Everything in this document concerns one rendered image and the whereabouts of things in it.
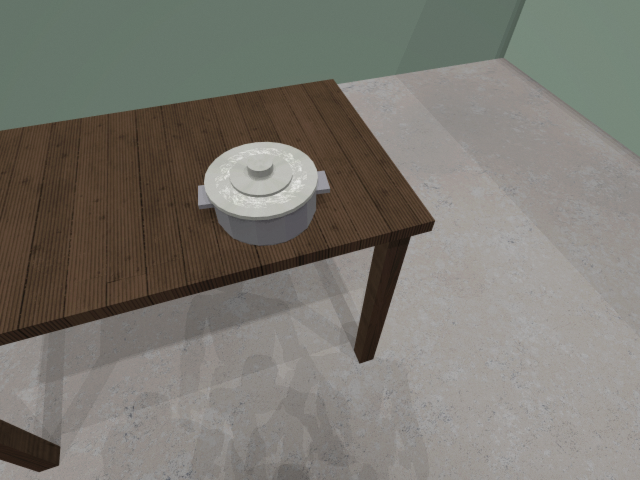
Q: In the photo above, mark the knob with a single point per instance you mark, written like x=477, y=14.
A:
x=260, y=166

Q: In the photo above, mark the table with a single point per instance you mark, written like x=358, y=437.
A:
x=99, y=215

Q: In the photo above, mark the lid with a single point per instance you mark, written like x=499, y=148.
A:
x=232, y=190

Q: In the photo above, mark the pot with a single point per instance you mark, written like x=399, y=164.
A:
x=272, y=231

